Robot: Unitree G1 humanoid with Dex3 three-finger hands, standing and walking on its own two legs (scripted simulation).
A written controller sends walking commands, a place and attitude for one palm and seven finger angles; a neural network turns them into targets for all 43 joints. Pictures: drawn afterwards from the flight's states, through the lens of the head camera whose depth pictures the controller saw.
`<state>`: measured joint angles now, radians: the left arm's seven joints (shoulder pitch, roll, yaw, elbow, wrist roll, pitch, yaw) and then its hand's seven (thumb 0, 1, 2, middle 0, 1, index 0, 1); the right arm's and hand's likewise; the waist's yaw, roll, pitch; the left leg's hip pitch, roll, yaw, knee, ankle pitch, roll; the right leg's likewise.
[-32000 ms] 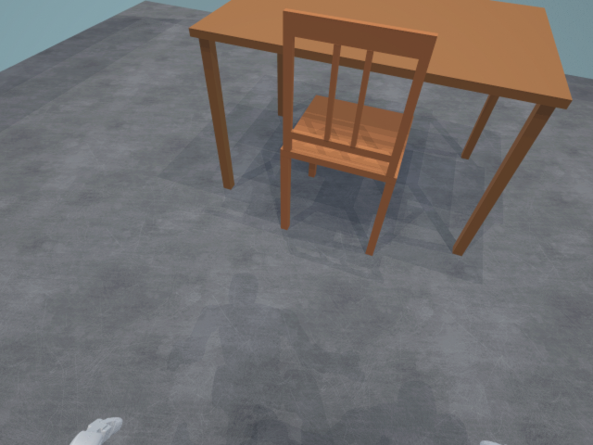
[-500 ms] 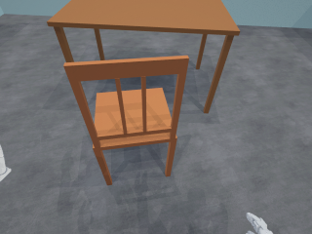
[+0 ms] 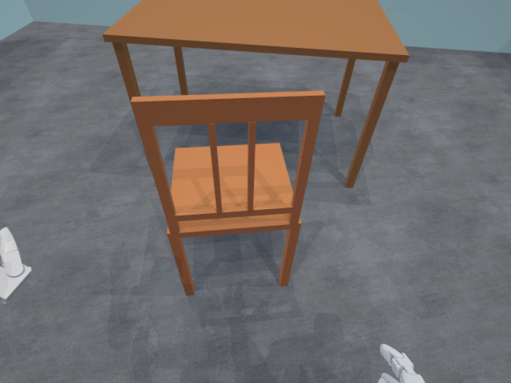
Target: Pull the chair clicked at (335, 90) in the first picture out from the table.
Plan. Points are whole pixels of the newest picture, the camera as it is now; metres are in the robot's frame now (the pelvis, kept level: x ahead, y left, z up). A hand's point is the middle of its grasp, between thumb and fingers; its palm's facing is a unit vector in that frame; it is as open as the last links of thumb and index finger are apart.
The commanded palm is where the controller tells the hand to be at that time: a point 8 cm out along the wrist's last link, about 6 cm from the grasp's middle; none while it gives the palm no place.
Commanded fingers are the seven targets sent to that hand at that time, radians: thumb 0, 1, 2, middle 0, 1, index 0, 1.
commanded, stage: let the arm hang, fingers relaxed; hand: left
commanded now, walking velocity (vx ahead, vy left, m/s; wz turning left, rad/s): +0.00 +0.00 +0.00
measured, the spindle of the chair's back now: (215, 172) +0.62 +0.13 -0.08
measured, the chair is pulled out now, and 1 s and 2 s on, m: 0.53 0.53 0.53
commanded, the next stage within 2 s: look to check the result in 1.10 s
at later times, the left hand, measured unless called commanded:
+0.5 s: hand out of the picture +0.07 +0.18 -0.16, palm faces +0.03 -0.97 -0.22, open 7.2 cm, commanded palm none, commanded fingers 0.00 0.90 0.90 -0.20 -0.30 -0.20 -0.30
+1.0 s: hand out of the picture -0.01 +0.13 -0.17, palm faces +0.04 -0.99 -0.17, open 7.3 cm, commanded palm none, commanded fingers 0.00 0.90 0.90 -0.20 -0.30 -0.20 -0.30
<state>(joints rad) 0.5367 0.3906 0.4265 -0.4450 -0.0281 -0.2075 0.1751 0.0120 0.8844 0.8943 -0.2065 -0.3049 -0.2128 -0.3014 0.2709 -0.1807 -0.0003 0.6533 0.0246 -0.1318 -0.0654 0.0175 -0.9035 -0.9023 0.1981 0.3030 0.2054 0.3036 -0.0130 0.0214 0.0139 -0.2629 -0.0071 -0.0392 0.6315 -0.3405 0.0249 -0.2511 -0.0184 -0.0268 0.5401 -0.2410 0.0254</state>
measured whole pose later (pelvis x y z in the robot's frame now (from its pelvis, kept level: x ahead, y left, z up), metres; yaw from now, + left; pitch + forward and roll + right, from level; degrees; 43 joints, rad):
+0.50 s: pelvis +0.01 -0.01 +0.01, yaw +1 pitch -2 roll -1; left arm 0.26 0.20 0.01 0.91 0.01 0.03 0.03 -0.03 0.93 0.89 -0.20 -0.30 -0.21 -0.30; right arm 0.31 -0.17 -0.02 0.96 -0.01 0.01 -0.03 0.01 -0.91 -0.90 0.19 0.30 0.20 0.30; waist -0.01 0.00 0.06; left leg -0.19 -0.01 -0.05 0.53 -0.30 0.01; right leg -0.20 -0.02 -0.04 0.49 -0.25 0.02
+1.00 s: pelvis +0.00 -0.03 +0.01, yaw +0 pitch -2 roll +0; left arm 0.32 0.12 -0.01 1.06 0.01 0.02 0.04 0.01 0.91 0.89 -0.20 -0.30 -0.20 -0.30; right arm 0.34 -0.13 0.00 1.06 -0.01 0.00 -0.03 0.01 -0.91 -0.90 0.19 0.30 0.20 0.30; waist 0.00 0.01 0.05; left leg -0.19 0.00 -0.04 0.48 -0.26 -0.01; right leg -0.22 -0.01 -0.03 0.48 -0.23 0.00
